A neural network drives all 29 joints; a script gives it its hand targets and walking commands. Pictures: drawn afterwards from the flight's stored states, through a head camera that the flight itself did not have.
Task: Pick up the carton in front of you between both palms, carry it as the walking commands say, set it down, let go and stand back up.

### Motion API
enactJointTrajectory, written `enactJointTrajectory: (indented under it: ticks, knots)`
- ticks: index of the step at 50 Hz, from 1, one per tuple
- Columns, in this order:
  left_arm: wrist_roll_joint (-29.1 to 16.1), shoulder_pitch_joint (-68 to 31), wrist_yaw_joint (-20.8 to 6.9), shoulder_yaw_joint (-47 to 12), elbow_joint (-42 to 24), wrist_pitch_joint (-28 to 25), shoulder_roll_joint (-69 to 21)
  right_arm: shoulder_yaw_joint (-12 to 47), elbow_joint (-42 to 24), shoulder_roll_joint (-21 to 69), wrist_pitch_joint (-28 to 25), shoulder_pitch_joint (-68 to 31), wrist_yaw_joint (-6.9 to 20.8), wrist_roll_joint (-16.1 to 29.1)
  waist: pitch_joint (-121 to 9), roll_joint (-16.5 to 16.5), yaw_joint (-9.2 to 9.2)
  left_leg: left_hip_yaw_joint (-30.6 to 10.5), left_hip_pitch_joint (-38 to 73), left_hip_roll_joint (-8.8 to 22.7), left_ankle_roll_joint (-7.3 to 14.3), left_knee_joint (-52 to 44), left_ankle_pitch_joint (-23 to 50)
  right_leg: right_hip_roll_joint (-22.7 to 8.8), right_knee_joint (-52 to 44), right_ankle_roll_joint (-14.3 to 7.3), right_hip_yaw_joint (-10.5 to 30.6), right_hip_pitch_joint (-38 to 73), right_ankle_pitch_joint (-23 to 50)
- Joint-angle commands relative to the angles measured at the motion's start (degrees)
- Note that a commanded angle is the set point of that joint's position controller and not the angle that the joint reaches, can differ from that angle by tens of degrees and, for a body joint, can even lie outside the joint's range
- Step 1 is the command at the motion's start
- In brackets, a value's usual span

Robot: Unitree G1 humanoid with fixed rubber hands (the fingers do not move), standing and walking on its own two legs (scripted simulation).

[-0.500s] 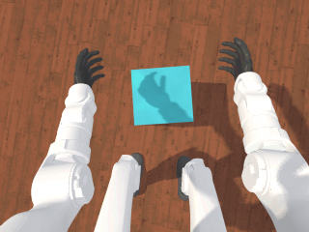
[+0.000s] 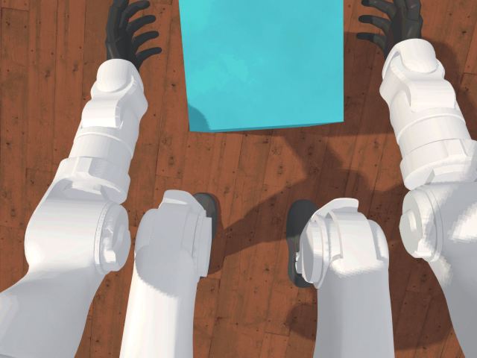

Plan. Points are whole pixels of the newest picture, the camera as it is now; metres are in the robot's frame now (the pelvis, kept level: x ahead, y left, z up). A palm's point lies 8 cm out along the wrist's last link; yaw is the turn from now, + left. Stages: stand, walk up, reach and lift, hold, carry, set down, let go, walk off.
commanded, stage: reach and lift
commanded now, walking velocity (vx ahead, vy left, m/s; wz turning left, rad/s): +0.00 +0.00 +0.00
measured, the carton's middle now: (259, 70) +0.52 -0.01 -0.27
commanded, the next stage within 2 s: none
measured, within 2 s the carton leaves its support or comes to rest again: leaves its support in 0.92 s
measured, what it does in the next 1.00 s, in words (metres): stands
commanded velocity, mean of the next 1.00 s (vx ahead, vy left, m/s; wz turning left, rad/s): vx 0.00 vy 0.00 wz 0.00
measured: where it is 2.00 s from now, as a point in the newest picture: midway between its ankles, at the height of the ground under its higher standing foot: (249, 253)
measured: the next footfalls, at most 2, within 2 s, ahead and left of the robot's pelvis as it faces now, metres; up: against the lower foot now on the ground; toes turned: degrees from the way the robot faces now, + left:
none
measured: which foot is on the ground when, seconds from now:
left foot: down 0.00-1.00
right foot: down 0.00-1.00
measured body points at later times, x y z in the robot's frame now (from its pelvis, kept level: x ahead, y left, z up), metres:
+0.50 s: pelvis +0.01 +0.00 -0.03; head +0.37 -0.02 +0.24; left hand +0.53 +0.17 -0.21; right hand +0.55 -0.18 -0.22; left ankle +0.13 +0.12 -0.36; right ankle +0.12 -0.12 -0.36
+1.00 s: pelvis +0.01 +0.00 -0.04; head +0.35 -0.02 +0.25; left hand +0.54 +0.15 -0.19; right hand +0.55 -0.16 -0.20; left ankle +0.13 +0.12 -0.36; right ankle +0.12 -0.12 -0.36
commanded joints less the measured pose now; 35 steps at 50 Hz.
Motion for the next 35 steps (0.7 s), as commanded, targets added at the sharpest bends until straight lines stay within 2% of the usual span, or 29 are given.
enactJointTrajectory:
  ticks: [1,4,7,9,11,13,15,18,20,24,29,33,34,35]
  knots:
    - [-0.2,-14.2,0.0,0.1,-1.3,-2.1,6.9,0.1,-1.1,-7.1,-2.2,-15.5,-0.1,0.6,-59.1,-2.3,0.16,3.3,29.6,1.9,-0.7,-6.8,6.7,-1.8,-7.8,-0.4,-1.0,31.6,5.6]
    - [-1.1,-16.3,0.2,-0.6,-0.7,-3.4,8.0,1.3,-1.4,-8.0,-3.4,-17.8,-0.5,1.8,-61.9,-2.5,0.33,2.9,31.3,1.8,-0.6,-4.2,10.4,-1.8,-5.2,-0.2,-0.7,32.7,9.1]
    - [-2.5,-17.8,0.9,-1.4,-3.3,-4.3,8.5,2.6,-3.8,-9.1,-4.2,-19.4,-1.2,2.9,-66.5,-2.9,0.38,2.9,33.0,1.3,-0.6,-2.4,13.3,-1.7,-3.4,-0.2,-1.0,35.2,11.7]
    - [-5.3,-17.6,0.3,-4.3,-2.1,-4.2,5.7,2.9,-5.0,-8.4,-4.4,-20.2,-1.4,2.8,-64.9,-3.7,-1.92,2.7,32.7,1.1,-0.4,-1.4,15.2,-1.6,-2.9,-0.3,-1.7,34.2,13.6]
    - [-6.0,-16.8,-0.1,-5.2,-0.9,-4.0,5.1,2.6,-5.2,-8.2,-4.5,-19.2,-1.4,2.8,-64.1,-4.0,-2.8,2.9,31.5,0.8,-0.7,-0.6,16.4,-1.6,-2.2,-0.1,-1.8,35.4,15.9]
    - [-5.4,-15.8,0.2,-5.1,-1.3,-4.0,5.4,2.7,-5.5,-7.6,-4.5,-17.7,-1.4,2.6,-65.5,-4.0,-2.38,3.3,32.1,0.5,-0.9,-0.4,17.4,-1.4,-1.8,0.0,-1.8,36.8,17.3]
    - [-4.8,-13.3,0.7,-4.5,-0.6,-4.2,5.5,3.5,-5.3,-6.1,-4.3,-15.6,-1.3,3.0,-66.7,-4.3,-0.93,3.7,32.6,0.3,-0.7,-0.3,18.2,-1.1,-1.6,0.2,-1.7,38.0,18.2]
    - [-3.5,-11.0,0.9,-3.2,1.6,-4.4,5.3,3.5,-3.3,-4.3,-4.0,-13.5,-1.0,3.0,-61.9,-4.7,0.31,3.9,28.8,0.4,-0.3,-0.8,15.9,-1.0,-2.0,0.3,-1.2,35.8,16.6]
    - [-2.7,-11.2,0.8,-2.6,1.6,-4.6,5.0,3.2,-2.9,-3.6,-4.1,-13.4,-0.9,2.6,-59.9,-4.5,0.37,3.8,27.1,0.5,-0.2,-1.1,15.1,-0.9,-2.4,0.3,-0.9,34.1,15.8]
    - [-2.4,-13.4,0.6,-2.7,0.5,-4.9,4.0,2.8,-2.6,-3.2,-4.4,-14.2,-1.1,1.9,-59.0,-3.6,-0.56,3.4,26.8,0.5,-0.3,-1.4,14.6,-0.8,-3.1,0.1,-0.8,32.3,14.8]
    - [-4.1,-18.0,0.5,-7.0,-0.8,-5.0,-1.9,5.5,-2.9,1.5,-4.8,-18.1,-1.5,2.5,-59.6,-2.5,-1.51,3.4,28.9,-0.2,-0.7,-2.2,13.3,-0.3,-4.3,-0.3,-1.4,32.3,12.6]
    - [-2.3,-18.8,1.4,-5.7,1.8,-4.9,-5.0,3.8,-2.0,3.0,-5.0,-19.5,-2.2,0.1,-58.1,-2.3,-2.21,3.2,30.3,-1.4,-0.7,-2.6,11.1,0.2,-4.9,-0.5,-1.8,32.5,10.1]
    - [-2.8,-22.2,0.5,-8.7,-0.2,-5.2,-10.5,7.3,-3.1,9.9,-5.1,-22.4,-1.3,0.8,-58.0,-2.7,-1.68,3.1,29.9,-1.7,-0.2,-2.7,11.5,0.6,-4.9,-0.7,-1.5,32.3,10.4]
    - [-2.9,-25.2,-0.7,-9.9,0.6,-5.3,-16.0,8.8,-1.8,15.8,-5.2,-25.2,-0.3,1.1,-57.8,-3.0,-2.15,2.9,29.4,-2.1,-0.3,-2.5,12.1,1.1,-4.7,-0.9,-1.4,32.3,10.9]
